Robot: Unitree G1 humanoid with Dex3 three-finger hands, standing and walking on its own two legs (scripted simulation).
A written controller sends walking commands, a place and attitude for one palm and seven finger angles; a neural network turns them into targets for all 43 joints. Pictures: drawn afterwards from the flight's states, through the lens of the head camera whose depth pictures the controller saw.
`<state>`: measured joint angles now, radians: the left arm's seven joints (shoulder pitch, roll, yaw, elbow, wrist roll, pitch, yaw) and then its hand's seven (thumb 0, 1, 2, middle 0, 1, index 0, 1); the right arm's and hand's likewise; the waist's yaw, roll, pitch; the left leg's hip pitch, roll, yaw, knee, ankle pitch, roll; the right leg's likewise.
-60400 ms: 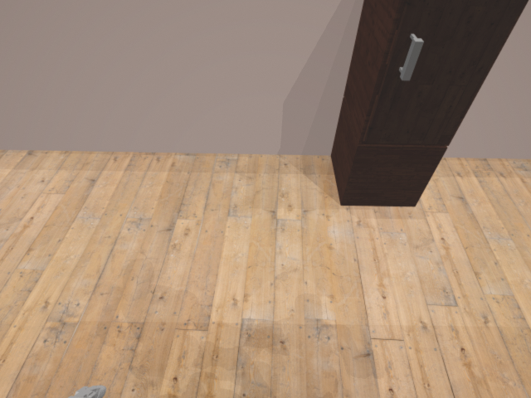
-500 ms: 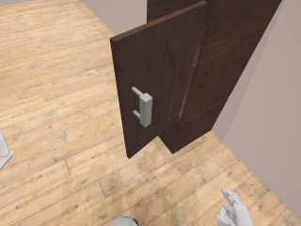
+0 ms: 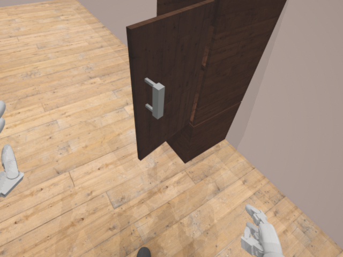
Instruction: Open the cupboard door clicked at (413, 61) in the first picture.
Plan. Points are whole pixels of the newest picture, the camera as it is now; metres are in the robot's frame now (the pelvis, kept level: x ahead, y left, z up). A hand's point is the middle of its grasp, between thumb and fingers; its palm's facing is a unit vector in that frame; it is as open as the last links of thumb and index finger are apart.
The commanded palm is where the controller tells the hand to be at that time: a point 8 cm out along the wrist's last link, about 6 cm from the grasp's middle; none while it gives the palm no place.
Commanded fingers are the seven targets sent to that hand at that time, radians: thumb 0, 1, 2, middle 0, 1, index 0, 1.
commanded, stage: stop stepping back and stand still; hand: left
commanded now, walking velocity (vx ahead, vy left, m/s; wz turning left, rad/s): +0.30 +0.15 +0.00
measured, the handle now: (153, 98) +0.57 +0.10 +0.02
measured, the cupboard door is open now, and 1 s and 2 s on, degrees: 100 100 100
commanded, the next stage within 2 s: let the arm hang, fingers relaxed in 0.92 s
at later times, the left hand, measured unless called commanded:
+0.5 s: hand out of the picture +0.12 +0.25 +0.17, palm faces +0.41 -0.77 -0.49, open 7.4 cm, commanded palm +0.06 +0.30 +0.18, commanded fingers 0.00 0.90 0.90 -0.20 -0.30 -0.20 -0.30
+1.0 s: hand out of the picture +0.10 +0.27 +0.15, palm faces +0.41 -0.79 -0.46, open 7.4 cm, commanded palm none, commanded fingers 0.00 0.90 0.90 -0.20 -0.30 -0.20 -0.30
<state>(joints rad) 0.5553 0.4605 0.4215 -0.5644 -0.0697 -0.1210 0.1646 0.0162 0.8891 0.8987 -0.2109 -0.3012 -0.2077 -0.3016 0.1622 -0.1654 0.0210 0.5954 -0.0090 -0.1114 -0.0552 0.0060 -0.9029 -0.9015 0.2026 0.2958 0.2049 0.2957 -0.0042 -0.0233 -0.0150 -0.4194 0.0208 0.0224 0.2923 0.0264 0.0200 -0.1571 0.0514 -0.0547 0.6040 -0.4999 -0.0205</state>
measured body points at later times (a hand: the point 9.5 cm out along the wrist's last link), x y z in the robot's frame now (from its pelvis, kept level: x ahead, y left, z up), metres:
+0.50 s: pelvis -0.08 +0.00 -0.01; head -0.09 -0.01 +0.44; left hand +0.09 +0.29 +0.19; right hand +0.06 -0.24 -0.10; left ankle -0.04 +0.12 -0.74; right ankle -0.10 -0.09 -0.74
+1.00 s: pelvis -0.10 +0.00 +0.00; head -0.10 +0.01 +0.45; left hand +0.07 +0.30 +0.18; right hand +0.07 -0.23 -0.08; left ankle -0.04 +0.12 -0.74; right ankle -0.10 -0.09 -0.74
